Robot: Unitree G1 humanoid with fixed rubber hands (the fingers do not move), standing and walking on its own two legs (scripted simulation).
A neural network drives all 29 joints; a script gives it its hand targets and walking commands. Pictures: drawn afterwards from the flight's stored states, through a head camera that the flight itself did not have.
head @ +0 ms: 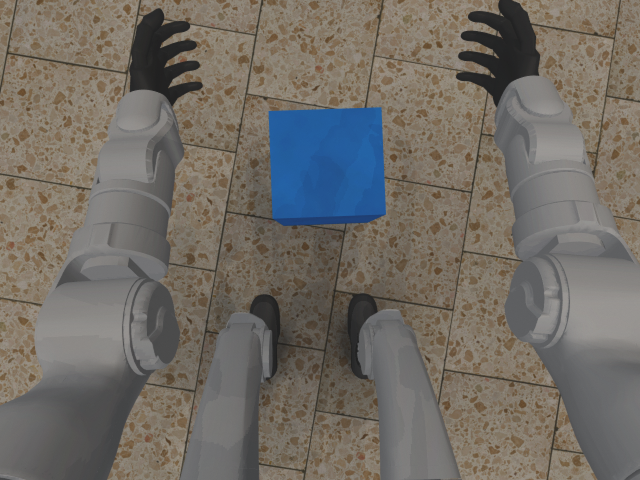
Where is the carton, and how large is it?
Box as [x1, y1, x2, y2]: [269, 107, 385, 225]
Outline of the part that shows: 380,107 269,111 272,215 275,220 283,225 367,222 385,214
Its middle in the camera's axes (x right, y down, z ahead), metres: +0.01 -0.14 +0.84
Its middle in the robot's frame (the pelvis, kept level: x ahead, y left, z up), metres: +0.51 -0.02 -0.51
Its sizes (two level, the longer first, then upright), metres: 0.210 0.200 0.250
